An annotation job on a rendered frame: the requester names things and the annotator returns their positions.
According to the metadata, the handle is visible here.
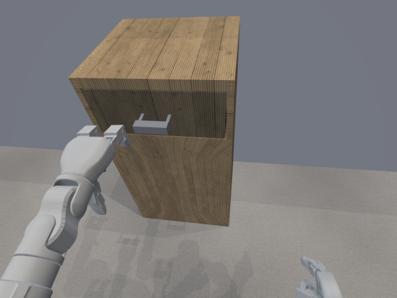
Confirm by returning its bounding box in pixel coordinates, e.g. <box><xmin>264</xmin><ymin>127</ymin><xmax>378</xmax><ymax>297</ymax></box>
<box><xmin>133</xmin><ymin>114</ymin><xmax>172</xmax><ymax>135</ymax></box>

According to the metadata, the robot left forearm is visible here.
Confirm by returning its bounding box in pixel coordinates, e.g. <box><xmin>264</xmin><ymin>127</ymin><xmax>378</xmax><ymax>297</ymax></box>
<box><xmin>0</xmin><ymin>174</ymin><xmax>94</xmax><ymax>298</ymax></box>

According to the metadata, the cabinet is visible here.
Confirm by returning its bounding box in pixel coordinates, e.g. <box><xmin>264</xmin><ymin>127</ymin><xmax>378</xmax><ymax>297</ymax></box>
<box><xmin>69</xmin><ymin>16</ymin><xmax>240</xmax><ymax>227</ymax></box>

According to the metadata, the drawer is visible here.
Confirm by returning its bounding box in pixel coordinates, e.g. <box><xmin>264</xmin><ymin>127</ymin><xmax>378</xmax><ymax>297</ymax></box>
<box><xmin>82</xmin><ymin>88</ymin><xmax>227</xmax><ymax>138</ymax></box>

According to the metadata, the robot right hand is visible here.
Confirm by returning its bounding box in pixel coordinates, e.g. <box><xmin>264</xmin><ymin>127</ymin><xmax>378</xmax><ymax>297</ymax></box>
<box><xmin>296</xmin><ymin>256</ymin><xmax>344</xmax><ymax>298</ymax></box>

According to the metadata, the robot left hand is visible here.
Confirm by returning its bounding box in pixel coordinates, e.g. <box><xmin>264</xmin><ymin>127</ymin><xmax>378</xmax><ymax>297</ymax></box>
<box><xmin>60</xmin><ymin>125</ymin><xmax>131</xmax><ymax>215</ymax></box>

